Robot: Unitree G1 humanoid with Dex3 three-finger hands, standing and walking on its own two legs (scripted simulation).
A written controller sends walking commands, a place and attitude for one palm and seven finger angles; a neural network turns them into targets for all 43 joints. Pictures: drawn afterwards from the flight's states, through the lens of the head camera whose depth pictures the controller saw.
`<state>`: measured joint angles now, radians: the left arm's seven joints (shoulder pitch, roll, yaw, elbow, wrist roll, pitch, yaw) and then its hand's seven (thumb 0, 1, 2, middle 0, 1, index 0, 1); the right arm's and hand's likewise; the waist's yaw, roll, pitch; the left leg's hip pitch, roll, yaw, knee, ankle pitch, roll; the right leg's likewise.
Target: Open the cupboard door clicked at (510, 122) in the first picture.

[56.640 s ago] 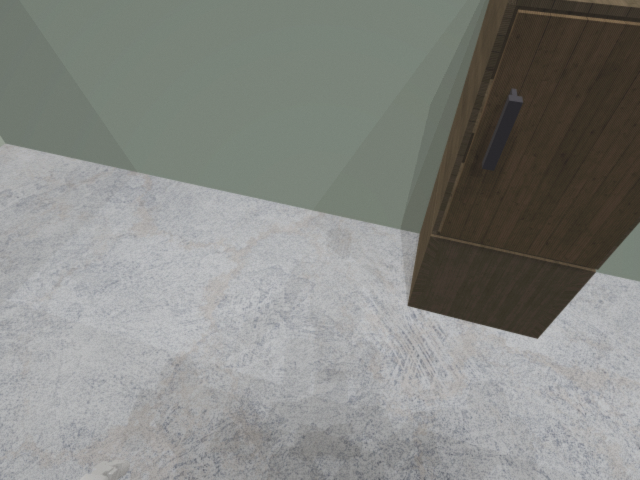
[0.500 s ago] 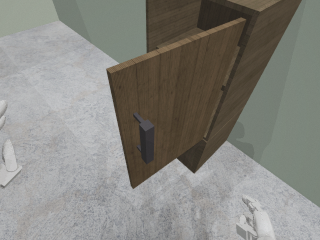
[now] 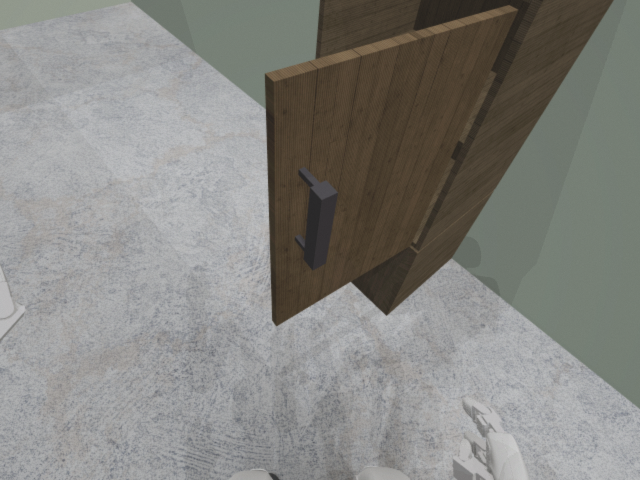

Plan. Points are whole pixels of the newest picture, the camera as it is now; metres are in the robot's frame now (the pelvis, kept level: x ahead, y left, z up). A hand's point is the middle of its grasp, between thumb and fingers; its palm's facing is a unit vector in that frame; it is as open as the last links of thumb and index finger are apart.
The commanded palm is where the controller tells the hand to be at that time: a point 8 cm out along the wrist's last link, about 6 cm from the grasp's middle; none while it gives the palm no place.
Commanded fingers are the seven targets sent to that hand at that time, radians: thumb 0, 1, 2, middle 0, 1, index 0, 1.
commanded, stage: step back with the hand held close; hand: left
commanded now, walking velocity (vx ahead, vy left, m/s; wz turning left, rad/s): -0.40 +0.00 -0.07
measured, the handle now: (310, 220) +0.46 +0.05 +0.03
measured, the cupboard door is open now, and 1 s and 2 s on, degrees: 84 84 84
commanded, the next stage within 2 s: stop stepping back and stand still in 0.06 s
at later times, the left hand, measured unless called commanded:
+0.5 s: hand (33, 462) +0.12 +0.21 +0.17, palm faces +0.42 -0.78 -0.47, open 7.4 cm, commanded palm +0.07 +0.24 +0.18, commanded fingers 0.00 0.90 0.90 -0.20 -0.30 -0.20 -0.30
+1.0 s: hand out of the picture +0.08 +0.24 +0.15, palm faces +0.43 -0.81 -0.40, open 7.4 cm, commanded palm +0.01 +0.27 +0.18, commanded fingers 0.00 0.90 0.90 -0.20 -0.30 -0.20 -0.30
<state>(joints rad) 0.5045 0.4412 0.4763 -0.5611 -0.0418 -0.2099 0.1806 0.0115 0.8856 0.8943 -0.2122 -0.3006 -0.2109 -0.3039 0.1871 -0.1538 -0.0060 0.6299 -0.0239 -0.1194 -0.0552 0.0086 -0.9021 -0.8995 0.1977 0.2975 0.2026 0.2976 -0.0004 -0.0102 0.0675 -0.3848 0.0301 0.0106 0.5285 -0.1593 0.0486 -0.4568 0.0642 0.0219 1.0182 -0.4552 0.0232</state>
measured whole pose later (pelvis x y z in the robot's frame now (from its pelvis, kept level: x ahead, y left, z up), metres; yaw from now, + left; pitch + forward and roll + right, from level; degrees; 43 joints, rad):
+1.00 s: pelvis -0.14 -0.02 -0.01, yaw -3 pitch -1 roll +1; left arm 0.49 0.37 0.39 -0.40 -0.04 -0.21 0.17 0.01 0.89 0.89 -0.21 -0.30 -0.21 -0.30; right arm 0.25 -0.21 0.00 0.67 -0.01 -0.11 -0.08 0.01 -0.90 -0.90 0.20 0.30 0.20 0.30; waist 0.01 -0.02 0.02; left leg -0.28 0.01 0.07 0.55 -0.26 0.02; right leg -0.19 -0.01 -0.04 0.60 -0.39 -0.01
